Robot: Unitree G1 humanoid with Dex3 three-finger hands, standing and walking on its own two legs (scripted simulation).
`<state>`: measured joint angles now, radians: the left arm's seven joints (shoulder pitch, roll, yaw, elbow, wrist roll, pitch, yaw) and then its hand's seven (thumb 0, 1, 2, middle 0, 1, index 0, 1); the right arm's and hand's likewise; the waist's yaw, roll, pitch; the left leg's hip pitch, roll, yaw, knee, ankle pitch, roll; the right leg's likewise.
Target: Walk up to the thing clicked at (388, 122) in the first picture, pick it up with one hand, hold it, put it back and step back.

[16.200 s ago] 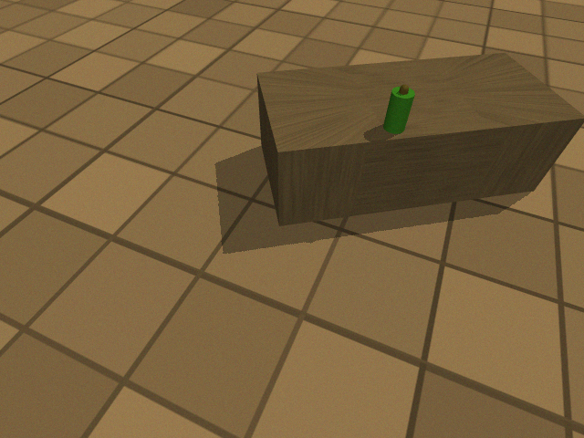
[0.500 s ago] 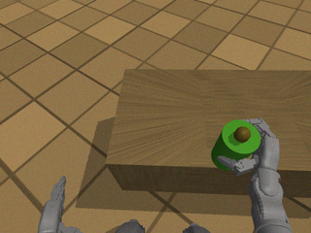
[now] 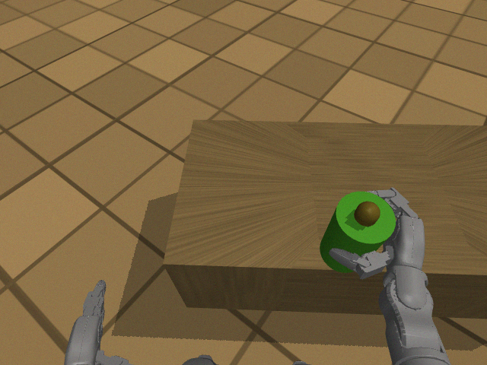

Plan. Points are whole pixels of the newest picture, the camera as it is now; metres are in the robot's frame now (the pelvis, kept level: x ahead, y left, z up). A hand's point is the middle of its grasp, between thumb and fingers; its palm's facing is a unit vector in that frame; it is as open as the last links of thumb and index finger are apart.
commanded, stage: hold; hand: right
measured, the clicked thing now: (354, 232) +0.33 -0.15 +0.03
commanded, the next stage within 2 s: crouch in 1.90 s
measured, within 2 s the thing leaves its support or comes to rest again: neither
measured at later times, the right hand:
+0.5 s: hand (359, 235) +0.33 -0.16 +0.03, palm faces +0.24 +0.97 -0.04, open 11.4 cm
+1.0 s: hand (369, 227) +0.34 -0.18 +0.03, palm faces +0.26 +0.96 -0.04, open 11.4 cm
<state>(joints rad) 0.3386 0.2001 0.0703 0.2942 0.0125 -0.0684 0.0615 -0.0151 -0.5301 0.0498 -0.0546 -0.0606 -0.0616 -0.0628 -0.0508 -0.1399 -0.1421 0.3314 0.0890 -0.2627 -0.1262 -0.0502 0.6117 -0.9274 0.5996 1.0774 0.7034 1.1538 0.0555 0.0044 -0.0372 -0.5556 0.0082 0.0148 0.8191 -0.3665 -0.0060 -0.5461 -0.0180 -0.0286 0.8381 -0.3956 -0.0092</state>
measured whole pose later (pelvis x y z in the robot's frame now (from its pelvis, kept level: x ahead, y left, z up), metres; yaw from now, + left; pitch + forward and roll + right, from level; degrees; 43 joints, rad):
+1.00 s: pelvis +0.01 +0.00 +0.00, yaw +0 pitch +6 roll +0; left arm 0.33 0.21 0.10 0.34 0.01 -0.10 0.06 -0.01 -0.54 0.06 -0.06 -0.06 -0.06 -0.07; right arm -0.05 -0.15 -0.18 0.36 0.10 -0.28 -0.13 -0.05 0.61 -0.92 0.61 1.07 0.71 1.14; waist 0.06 0.02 -0.03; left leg -0.53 0.00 0.01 0.79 -0.37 0.00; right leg -0.52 -0.02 -0.03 0.81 -0.40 -0.01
